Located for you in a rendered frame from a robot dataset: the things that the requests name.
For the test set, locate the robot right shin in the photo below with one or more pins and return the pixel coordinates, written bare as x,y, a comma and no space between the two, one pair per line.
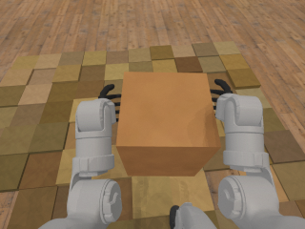
184,204

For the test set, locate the left robot upper arm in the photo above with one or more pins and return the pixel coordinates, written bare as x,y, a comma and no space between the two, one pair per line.
92,204

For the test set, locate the carton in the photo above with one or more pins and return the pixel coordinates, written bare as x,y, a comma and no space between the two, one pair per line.
166,125

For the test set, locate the robot left hand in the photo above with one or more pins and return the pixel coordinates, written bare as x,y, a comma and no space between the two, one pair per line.
103,94

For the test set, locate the robot right forearm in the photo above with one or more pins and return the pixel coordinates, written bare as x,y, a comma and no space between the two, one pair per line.
244,140

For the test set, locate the robot left forearm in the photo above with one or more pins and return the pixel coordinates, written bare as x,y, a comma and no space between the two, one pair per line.
93,144

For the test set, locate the robot right hand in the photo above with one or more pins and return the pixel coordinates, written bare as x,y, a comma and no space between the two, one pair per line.
224,86

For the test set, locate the right robot foot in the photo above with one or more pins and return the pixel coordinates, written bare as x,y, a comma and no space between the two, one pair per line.
173,215

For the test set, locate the right robot upper arm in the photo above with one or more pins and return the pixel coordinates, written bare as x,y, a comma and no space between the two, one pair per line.
252,203

